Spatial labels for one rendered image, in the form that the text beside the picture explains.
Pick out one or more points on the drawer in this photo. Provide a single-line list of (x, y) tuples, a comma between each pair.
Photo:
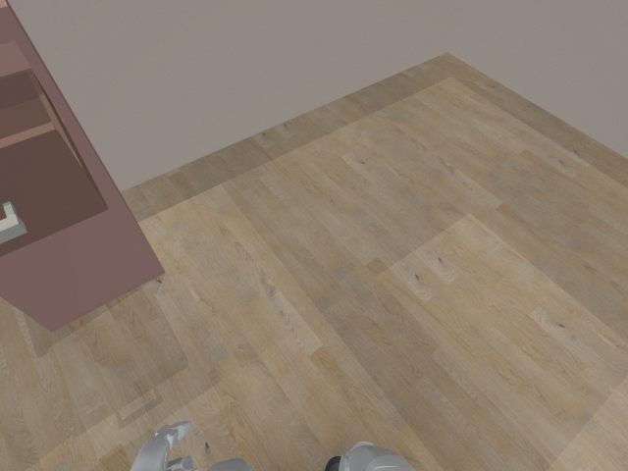
[(41, 171)]

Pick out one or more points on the robot right thigh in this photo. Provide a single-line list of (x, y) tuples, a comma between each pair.
[(373, 458)]

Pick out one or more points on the left robot hand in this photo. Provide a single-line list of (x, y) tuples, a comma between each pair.
[(154, 454)]

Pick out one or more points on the robot right shin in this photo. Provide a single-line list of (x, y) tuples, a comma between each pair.
[(360, 444)]

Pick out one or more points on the handle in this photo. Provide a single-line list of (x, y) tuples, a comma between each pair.
[(12, 226)]

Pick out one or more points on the cabinet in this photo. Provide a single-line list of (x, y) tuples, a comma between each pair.
[(64, 276)]

